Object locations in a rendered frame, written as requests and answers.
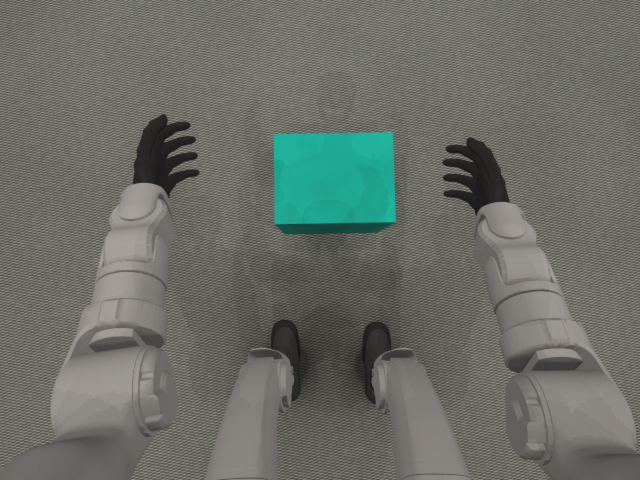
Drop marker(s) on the carton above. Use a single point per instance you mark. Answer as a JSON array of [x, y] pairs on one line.
[[329, 183]]

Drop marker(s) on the robot right forearm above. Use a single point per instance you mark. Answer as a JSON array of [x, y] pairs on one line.
[[538, 332]]

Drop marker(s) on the robot right hand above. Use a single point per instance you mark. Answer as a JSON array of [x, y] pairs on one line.
[[487, 183]]

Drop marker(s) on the left robot foot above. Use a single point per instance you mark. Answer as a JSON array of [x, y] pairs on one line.
[[285, 339]]

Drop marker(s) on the robot left hand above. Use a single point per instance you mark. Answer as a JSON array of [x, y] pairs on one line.
[[151, 165]]

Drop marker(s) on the left robot upper arm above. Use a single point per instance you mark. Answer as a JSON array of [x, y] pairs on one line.
[[107, 407]]

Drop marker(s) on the robot foot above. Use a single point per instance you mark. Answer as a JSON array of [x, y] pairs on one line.
[[285, 339], [376, 341]]

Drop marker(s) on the right robot foot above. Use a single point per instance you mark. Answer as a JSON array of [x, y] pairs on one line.
[[376, 341]]

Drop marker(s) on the robot left forearm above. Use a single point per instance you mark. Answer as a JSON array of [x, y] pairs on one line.
[[127, 307]]

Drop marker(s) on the right robot upper arm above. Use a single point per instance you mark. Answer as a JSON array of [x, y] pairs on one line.
[[573, 423]]

